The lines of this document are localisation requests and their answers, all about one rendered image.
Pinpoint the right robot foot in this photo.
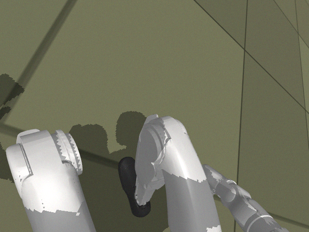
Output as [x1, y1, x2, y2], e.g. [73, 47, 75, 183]
[118, 157, 151, 218]

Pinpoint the right robot arm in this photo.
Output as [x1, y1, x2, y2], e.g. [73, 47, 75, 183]
[215, 179, 289, 232]

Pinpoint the right robot hand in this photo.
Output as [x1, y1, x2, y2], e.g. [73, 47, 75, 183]
[202, 164, 227, 195]

